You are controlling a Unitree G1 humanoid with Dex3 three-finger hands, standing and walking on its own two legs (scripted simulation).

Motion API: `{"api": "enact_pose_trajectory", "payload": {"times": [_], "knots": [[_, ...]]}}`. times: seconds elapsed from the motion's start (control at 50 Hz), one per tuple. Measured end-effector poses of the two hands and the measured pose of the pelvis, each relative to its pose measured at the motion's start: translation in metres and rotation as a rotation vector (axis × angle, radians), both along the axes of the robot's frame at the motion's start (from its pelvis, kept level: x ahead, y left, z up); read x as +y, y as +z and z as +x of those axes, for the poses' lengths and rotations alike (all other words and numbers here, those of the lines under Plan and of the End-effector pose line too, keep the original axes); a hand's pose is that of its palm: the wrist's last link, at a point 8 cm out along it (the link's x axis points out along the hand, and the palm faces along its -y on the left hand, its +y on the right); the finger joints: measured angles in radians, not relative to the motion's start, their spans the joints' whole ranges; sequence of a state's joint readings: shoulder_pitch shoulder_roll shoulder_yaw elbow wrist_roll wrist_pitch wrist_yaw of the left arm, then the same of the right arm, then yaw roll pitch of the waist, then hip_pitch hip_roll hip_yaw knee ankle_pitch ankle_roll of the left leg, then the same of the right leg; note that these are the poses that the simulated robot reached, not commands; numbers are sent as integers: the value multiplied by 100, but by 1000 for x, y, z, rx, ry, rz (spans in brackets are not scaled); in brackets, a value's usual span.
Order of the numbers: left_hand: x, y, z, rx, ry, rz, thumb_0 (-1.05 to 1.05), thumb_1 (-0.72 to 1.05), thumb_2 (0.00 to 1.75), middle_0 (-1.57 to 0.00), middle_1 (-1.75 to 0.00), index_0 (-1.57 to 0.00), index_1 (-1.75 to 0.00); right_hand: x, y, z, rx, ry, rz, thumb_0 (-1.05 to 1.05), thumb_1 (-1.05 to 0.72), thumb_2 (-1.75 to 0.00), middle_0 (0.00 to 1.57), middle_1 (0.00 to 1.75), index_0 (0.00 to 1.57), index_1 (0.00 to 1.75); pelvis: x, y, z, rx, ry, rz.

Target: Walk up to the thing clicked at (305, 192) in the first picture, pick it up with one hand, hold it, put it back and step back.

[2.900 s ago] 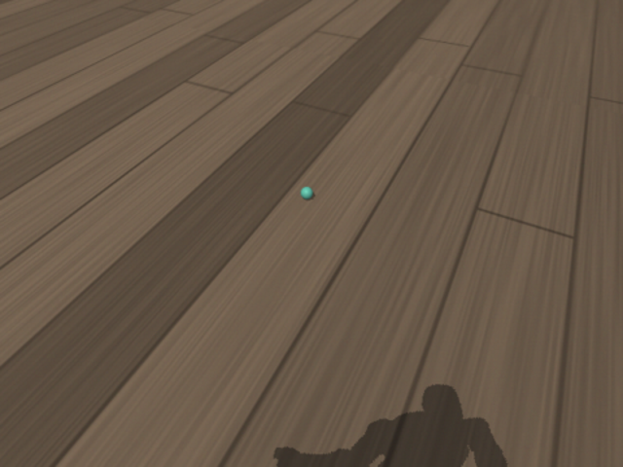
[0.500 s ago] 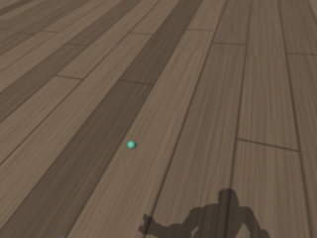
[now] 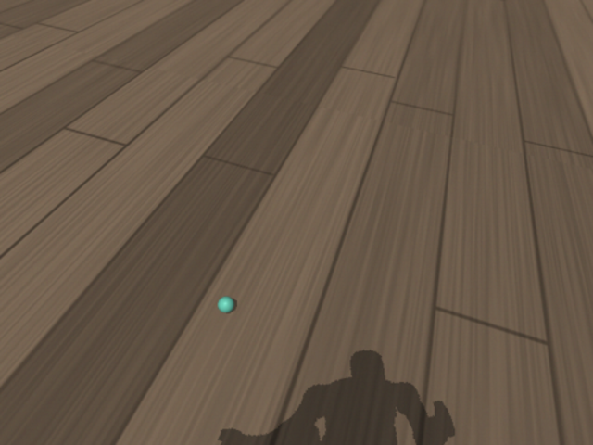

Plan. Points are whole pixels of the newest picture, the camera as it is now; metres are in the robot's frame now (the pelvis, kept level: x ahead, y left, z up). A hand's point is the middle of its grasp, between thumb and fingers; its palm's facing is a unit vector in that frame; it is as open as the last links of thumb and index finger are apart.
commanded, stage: walk up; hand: left
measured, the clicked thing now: (225, 304) +0.73 +0.24 -0.74
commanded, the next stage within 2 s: none
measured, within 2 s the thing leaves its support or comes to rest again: neither
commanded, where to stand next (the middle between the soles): +0.35 -0.01 m, yaw +1 degrees
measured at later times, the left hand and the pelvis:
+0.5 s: hand (155, 389) +0.24 +0.23 -0.12, palm faces -0.03 -0.92 -0.39, open 7.4 cm; pelvis +0.15 -0.03 +0.00, yaw -1 degrees
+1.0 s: hand (142, 358) +0.31 +0.28 -0.17, palm faces -0.06 -0.95 -0.32, open 7.4 cm; pelvis +0.26 +0.01 +0.00, yaw -1 degrees
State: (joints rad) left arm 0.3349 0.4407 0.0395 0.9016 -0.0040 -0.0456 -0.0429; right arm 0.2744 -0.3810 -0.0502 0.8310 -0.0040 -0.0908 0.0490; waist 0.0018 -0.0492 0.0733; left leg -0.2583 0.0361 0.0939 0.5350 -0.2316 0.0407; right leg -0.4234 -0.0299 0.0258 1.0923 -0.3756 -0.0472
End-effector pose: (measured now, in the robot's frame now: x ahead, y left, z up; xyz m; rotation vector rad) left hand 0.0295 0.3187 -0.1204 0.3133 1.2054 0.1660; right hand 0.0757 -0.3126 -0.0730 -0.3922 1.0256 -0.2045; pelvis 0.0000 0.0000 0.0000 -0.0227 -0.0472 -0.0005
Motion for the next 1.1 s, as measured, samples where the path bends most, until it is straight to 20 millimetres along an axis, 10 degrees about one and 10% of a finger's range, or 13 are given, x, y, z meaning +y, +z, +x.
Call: {"api": "enact_pose_trajectory", "payload": {"times": [0.38, 0.58, 0.76, 0.94, 1.1], "knots": [[-40, 30, 196, -170, -89, 72, 0, 90, 89, -20, -30, -20, -30, -32, -58, 61, 176, -83, 82, 1, -91, -90, 20, 30, 20, 30, -31, -14, 125, -7, -13, 30], [-39, 39, 206, -116, -36, 58, 0, 90, 89, -21, -30, -20, -30, -32, -37, 149, 108, -26, 82, 1, -91, -90, 20, 30, 20, 30, -28, 2, 175, -11, -19, 23], [2, -8, 230, -45, 24, 20, 0, 90, 89, -21, -30, -20, -30, -12, -25, 207, 105, -16, -35, 1, -91, -90, 20, 30, 20, 30, 1, -16, 226, -5, 3, 13], [3, -12, 269, 23, -13, -17, 0, 90, 89, -20, -30, -20, -30, 12, -6, 231, 80, -38, -31, 0, -91, -90, 20, 30, 20, 30, 13, -3, 252, -4, -13, -1], [0, -5, 286, 36, 1, 42, 0, 90, 89, -20, -30, -20, -30, 1, -30, 249, 92, -49, 2, 1, -90, -90, 21, 30, 21, 31, 3, -10, 264, -4, -26, 23]]}}
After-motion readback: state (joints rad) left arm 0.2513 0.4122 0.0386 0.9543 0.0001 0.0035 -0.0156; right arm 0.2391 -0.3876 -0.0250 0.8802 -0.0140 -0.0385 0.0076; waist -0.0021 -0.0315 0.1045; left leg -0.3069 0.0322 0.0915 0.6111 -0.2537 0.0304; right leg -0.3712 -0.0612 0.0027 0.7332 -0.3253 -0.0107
